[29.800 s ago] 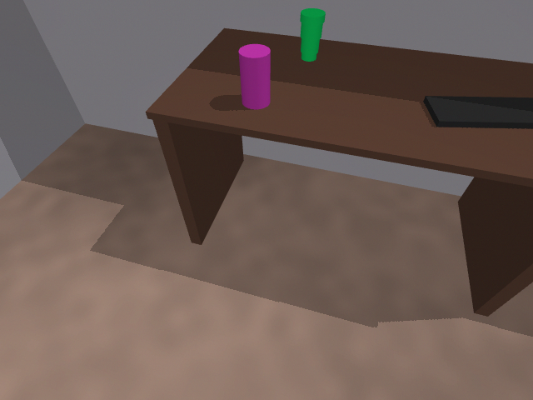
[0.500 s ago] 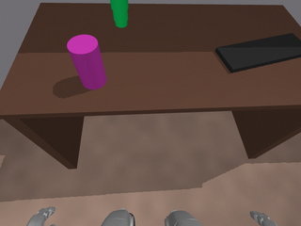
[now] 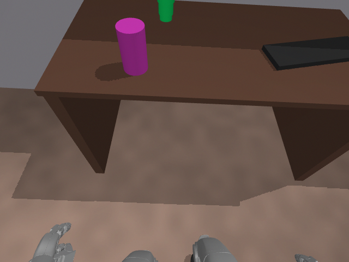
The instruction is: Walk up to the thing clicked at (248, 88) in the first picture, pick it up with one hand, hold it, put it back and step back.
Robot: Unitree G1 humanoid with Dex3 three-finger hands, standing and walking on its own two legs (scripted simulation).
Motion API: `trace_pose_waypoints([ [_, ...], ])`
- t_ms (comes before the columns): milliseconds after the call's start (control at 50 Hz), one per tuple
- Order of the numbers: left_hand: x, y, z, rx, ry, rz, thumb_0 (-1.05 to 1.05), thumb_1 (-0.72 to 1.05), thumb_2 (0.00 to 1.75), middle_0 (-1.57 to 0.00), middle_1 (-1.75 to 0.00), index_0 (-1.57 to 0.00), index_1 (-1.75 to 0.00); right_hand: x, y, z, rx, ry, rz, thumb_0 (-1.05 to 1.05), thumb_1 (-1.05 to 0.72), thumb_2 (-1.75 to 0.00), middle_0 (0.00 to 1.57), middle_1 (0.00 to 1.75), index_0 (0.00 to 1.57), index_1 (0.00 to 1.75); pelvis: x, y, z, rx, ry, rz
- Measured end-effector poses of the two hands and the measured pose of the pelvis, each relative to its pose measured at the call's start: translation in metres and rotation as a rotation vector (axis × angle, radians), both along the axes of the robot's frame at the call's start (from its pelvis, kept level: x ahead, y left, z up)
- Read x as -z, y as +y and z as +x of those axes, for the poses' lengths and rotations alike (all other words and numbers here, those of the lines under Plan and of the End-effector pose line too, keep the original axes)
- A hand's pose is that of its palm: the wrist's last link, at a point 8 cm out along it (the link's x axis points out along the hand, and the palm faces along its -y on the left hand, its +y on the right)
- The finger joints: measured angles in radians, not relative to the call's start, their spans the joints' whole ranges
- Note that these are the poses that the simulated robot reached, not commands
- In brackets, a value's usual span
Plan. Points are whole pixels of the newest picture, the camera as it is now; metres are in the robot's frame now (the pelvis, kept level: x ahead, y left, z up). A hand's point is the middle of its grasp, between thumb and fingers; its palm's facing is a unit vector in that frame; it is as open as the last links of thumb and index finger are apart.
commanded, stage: step back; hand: left
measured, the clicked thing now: (133, 48) +0.71 +0.17 +0.04
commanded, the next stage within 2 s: none
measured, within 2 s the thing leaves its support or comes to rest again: neither
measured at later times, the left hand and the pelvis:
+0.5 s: hand out of the picture -0.09 +0.22 -0.13, palm faces -0.06 -0.91 -0.41, open 7.4 cm; pelvis -0.16 -0.04 +0.01, yaw -4 degrees
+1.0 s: hand out of the picture -0.24 +0.20 -0.15, palm faces -0.04 -0.91 -0.41, open 7.4 cm; pelvis -0.34 -0.07 -0.01, yaw -2 degrees
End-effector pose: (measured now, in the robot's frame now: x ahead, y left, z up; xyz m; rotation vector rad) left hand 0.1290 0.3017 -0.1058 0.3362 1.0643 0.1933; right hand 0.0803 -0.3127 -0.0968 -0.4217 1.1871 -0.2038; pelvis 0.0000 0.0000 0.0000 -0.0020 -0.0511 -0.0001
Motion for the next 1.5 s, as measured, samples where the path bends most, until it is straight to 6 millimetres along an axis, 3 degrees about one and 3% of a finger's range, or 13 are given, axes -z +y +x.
trace_pose_waypoints([
  [200,0.004,0.004,-0.092,-0.013,0.119,0.006,0.01,0.91,0.89,-0.21,-0.30,-0.20,-0.30,-0.022,-0.005,-0.042,0.018,-0.090,-0.021,0.00,-0.90,-0.90,0.21,0.30,0.21,0.30,-0.010,-0.008,-0.059,0.058,0.012,-0.024],
  [360,0.005,-0.020,-0.167,0.011,0.161,0.044,0.01,0.91,0.89,-0.21,-0.30,-0.20,-0.30,0.002,-0.041,-0.092,0.030,-0.138,0.004,0.00,-0.90,-0.90,0.21,0.30,0.21,0.30,0.007,-0.033,-0.123,0.092,0.010,-0.027],
  [440,-0.010,-0.033,-0.207,-0.007,0.172,0.047,0.01,0.91,0.89,-0.21,-0.30,-0.20,-0.30,0.007,-0.050,-0.129,0.065,-0.095,0.024,0.00,-0.90,-0.90,0.21,0.30,0.21,0.30,-0.001,-0.040,-0.146,0.085,0.012,0.018],
  [500,-0.019,-0.037,-0.222,-0.014,0.163,0.063,0.01,0.90,0.89,-0.21,-0.30,-0.21,-0.30,0.009,-0.052,-0.159,0.066,-0.059,0.035,0.00,-0.90,-0.90,0.21,0.30,0.21,0.30,-0.007,-0.042,-0.161,0.064,0.019,0.031],
  [580,-0.023,-0.036,-0.225,-0.009,0.088,0.082,0.01,0.90,0.89,-0.21,-0.30,-0.21,-0.30,0.014,-0.049,-0.199,0.048,0.013,0.034,0.00,-0.90,-0.90,0.21,0.30,0.21,0.30,-0.005,-0.044,-0.185,0.025,0.024,0.030],
  [680,-0.011,-0.028,-0.230,-0.012,-0.011,0.064,0.01,0.90,0.89,-0.21,-0.30,-0.21,-0.30,0.022,-0.039,-0.236,0.015,0.057,0.023,0.00,-0.90,-0.90,0.21,0.30,0.21,0.30,0.006,-0.040,-0.222,-0.024,0.010,0.033],
  [760,-0.007,-0.033,-0.251,-0.024,-0.007,0.033,0.01,0.90,0.89,-0.21,-0.30,-0.20,-0.30,0.014,-0.032,-0.258,0.002,0.041,0.035,0.00,-0.90,-0.90,0.21,0.30,0.21,0.30,0.002,-0.041,-0.250,-0.022,-0.003,0.016],
  [900,-0.007,-0.049,-0.310,-0.013,0.032,0.017,0.01,0.91,0.89,-0.21,-0.30,-0.20,-0.30,-0.001,-0.049,-0.275,-0.017,-0.062,0.013,0.00,-0.90,-0.90,0.21,0.30,0.21,0.30,-0.003,-0.056,-0.298,0.021,0.017,-0.013],
  [1020,-0.002,-0.067,-0.385,-0.005,0.103,0.055,0.01,0.91,0.89,-0.21,-0.30,-0.20,-0.30,0.011,-0.076,-0.298,0.000,-0.130,0.026,0.00,-0.90,-0.90,0.21,0.30,0.21,0.30,0.007,-0.074,-0.346,0.039,0.009,-0.025],
  [1120,-0.014,-0.069,-0.443,-0.050,0.139,0.072,0.01,0.90,0.89,-0.21,-0.30,-0.21,-0.30,0.012,-0.081,-0.340,0.008,-0.085,0.043,0.00,-0.90,-0.90,0.21,0.30,0.21,0.30,-0.002,-0.078,-0.372,0.025,0.011,0.018],
  [1280,-0.017,-0.043,-0.493,-0.118,0.076,0.092,0.01,0.90,0.89,-0.21,-0.30,-0.21,-0.30,0.023,-0.073,-0.408,-0.034,0.067,0.041,0.00,-0.90,-0.90,0.20,0.30,0.21,0.30,0.002,-0.069,-0.407,-0.059,0.008,0.007],
  [1400,-0.011,-0.030,-0.520,-0.144,0.130,0.059,0.01,0.90,0.89,-0.21,-0.30,-0.20,-0.30,0.013,-0.052,-0.436,-0.016,0.054,0.060,0.00,-0.90,-0.90,0.21,0.30,0.21,0.30,-0.005,-0.058,-0.419,-0.062,0.000,0.019],
  [1500,-0.009,-0.035,-0.524,-0.124,0.155,0.035,0.01,0.91,0.89,-0.21,-0.30,-0.20,-0.30,0.008,-0.049,-0.437,-0.009,0.017,0.077,0.00,-0.90,-0.90,0.21,0.30,0.21,0.30,-0.008,-0.063,-0.420,-0.039,0.002,0.016],
])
